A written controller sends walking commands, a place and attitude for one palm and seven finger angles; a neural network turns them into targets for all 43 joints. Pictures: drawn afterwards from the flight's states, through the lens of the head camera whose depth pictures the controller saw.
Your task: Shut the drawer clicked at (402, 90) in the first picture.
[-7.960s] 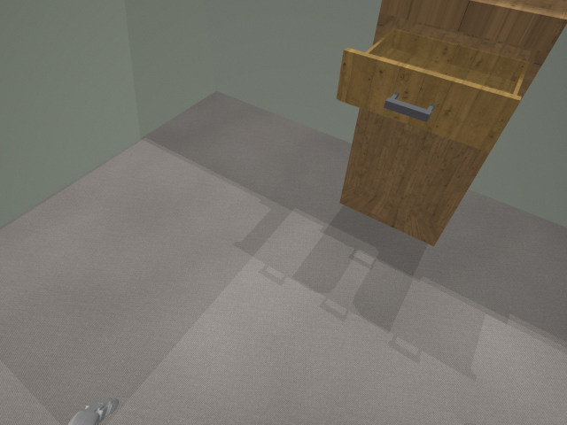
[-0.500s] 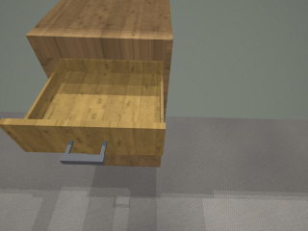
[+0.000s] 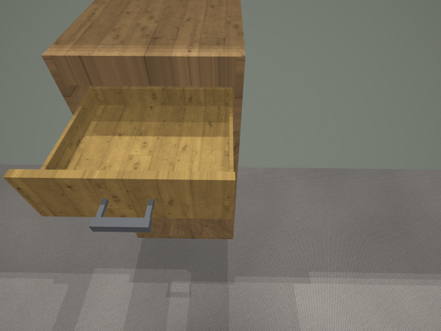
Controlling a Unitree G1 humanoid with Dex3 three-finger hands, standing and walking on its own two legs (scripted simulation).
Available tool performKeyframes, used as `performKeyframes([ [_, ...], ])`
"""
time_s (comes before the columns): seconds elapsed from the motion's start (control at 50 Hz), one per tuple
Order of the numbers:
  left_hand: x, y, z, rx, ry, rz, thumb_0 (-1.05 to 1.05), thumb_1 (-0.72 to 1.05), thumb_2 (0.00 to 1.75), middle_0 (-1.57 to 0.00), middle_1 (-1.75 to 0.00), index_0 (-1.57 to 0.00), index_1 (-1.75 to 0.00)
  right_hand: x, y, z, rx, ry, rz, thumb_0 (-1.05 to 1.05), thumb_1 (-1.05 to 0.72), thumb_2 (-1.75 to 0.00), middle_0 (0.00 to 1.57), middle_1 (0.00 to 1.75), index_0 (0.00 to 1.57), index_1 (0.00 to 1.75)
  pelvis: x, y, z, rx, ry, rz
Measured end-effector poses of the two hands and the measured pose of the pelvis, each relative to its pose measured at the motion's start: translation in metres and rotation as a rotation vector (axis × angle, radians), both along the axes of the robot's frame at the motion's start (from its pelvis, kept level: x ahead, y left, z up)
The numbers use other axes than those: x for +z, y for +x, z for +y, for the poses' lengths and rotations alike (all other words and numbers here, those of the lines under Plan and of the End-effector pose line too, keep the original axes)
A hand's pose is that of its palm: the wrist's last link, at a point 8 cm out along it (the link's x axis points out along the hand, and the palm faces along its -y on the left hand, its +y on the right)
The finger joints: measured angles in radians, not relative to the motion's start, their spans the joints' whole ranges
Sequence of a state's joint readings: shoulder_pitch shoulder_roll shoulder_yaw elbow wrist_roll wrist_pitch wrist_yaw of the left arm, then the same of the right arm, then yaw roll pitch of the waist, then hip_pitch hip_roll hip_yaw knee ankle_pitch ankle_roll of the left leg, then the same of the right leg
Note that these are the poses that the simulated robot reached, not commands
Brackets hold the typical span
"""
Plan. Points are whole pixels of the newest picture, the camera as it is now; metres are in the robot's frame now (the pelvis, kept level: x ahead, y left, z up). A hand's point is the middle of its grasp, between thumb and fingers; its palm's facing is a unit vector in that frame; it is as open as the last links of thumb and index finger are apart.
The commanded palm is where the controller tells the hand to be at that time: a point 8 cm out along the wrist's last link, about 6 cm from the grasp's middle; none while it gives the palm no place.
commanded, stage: look again from close up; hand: left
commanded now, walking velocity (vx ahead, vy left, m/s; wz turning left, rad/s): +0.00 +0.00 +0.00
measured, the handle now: (124, 214) +0.32 +0.21 +0.02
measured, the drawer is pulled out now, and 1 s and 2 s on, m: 0.30 0.30 0.30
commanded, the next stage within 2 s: raise the hand and make a fist in 0.38 s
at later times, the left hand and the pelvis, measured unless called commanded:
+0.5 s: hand out of the picture +0.03 +0.20 -0.17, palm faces -0.02 -0.98 -0.21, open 7.4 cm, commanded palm +0.10 +0.25 -0.06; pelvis +0.01 +0.02 +0.00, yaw -1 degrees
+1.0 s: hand out of the picture +0.13 +0.19 +0.01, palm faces +0.19 -0.98 -0.09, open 5.5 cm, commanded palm +0.10 +0.23 +0.00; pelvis -0.02 -0.02 -0.08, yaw +4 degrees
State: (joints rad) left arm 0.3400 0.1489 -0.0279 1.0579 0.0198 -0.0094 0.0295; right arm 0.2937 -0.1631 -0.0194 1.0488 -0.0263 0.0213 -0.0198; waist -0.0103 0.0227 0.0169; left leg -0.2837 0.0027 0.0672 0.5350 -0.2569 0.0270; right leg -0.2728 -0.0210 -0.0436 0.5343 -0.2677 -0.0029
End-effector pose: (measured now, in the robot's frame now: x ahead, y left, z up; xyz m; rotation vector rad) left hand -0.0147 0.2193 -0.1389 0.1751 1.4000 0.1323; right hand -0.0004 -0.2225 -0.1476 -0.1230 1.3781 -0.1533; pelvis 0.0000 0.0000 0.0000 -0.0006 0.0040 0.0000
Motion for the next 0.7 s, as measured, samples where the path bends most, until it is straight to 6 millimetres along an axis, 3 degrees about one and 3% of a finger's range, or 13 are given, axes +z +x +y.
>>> performKeyframes([
  [0.26,-0.001,0.047,0.016,-0.013,0.009,-0.117,0.00,0.91,0.90,-0.20,-0.30,-0.20,-0.30,0.010,0.052,0.004,0.026,-0.034,-0.131,0.00,-0.92,-0.90,0.20,0.30,0.20,0.30,0.001,0.010,0.011,-0.016,0.000,-0.028],
  [0.36,0.000,0.052,0.023,-0.023,0.009,-0.117,0.00,0.91,0.90,-0.20,-0.30,-0.20,-0.30,0.012,0.055,0.009,0.029,-0.034,-0.129,0.00,-0.92,-0.90,0.20,0.30,0.20,0.30,0.002,0.009,0.016,-0.019,0.001,-0.027],
  [0.5,0.000,0.044,0.029,-0.026,0.008,-0.079,0.00,0.91,0.90,-0.20,-0.30,-0.20,-0.30,0.011,0.044,0.015,0.020,-0.034,-0.086,0.00,-0.92,-0.90,0.20,0.30,0.20,0.30,0.003,0.009,0.024,-0.022,-0.003,-0.024],
  [0.54,0.018,0.069,0.035,0.069,0.012,-0.241,0.01,0.91,0.90,-0.20,-0.31,-0.20,-0.31,0.018,0.047,0.014,0.025,-0.052,-0.166,0.00,-0.92,-0.90,0.21,0.30,0.20,0.30,0.002,0.009,0.024,-0.012,0.001,-0.018],
  [0.58,0.056,0.109,0.041,0.085,0.061,-0.537,0.01,0.90,0.90,-0.21,-0.31,-0.21,-0.31,0.027,0.059,0.013,0.039,-0.075,-0.296,0.00,-0.92,-0.90,0.21,0.30,0.20,0.30,0.000,0.009,0.022,-0.005,0.018,-0.012],
  [0.64,0.116,0.161,0.032,0.083,0.054,-0.903,0.01,0.91,0.90,-0.23,-0.34,-0.23,-0.34,0.036,0.084,0.008,0.060,-0.076,-0.480,0.01,-0.92,-0.90,0.21,0.30,0.20,0.30,-0.004,0.007,0.022,0.025,0.021,-0.008],
  [0.68,0.149,0.185,0.022,0.050,0.013,-1.116,0.01,0.91,0.90,-0.26,-0.37,-0.25,-0.37,0.042,0.105,0.005,0.074,-0.074,-0.588,0.01,-0.91,-0.90,0.21,0.30,0.20,0.30,-0.008,0.004,0.022,0.028,0.008,0.011],
  [0.7,0.150,0.187,0.019,0.057,-0.004,-1.145,0.01,0.91,0.90,-0.27,-0.38,-0.25,-0.38,0.045,0.116,0.003,0.079,-0.072,-0.636,0.01,-0.91,-0.90,0.21,0.30,0.20,0.30,-0.011,0.003,0.020,0.024,0.006,0.027],
])
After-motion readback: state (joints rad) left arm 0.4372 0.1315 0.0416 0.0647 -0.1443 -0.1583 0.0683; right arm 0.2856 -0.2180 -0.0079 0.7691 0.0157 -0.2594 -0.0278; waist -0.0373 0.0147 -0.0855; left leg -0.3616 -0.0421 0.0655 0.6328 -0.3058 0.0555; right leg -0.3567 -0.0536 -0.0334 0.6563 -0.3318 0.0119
